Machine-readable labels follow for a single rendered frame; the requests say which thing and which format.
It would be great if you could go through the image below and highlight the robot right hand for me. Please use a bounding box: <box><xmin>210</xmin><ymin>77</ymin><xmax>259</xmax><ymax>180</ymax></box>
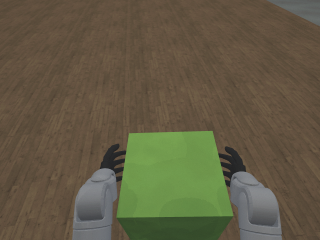
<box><xmin>218</xmin><ymin>146</ymin><xmax>246</xmax><ymax>187</ymax></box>

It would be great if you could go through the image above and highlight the robot left hand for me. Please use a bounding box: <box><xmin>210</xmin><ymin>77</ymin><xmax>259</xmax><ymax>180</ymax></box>
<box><xmin>100</xmin><ymin>144</ymin><xmax>126</xmax><ymax>182</ymax></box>

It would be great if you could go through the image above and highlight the carton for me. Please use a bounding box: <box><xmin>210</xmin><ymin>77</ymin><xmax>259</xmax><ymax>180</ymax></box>
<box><xmin>116</xmin><ymin>131</ymin><xmax>234</xmax><ymax>240</ymax></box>

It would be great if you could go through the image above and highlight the robot left forearm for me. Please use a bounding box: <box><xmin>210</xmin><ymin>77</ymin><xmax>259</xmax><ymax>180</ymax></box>
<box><xmin>72</xmin><ymin>168</ymin><xmax>118</xmax><ymax>240</ymax></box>

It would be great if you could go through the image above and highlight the robot right forearm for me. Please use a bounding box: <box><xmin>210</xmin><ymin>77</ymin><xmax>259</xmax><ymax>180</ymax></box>
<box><xmin>230</xmin><ymin>171</ymin><xmax>282</xmax><ymax>240</ymax></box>

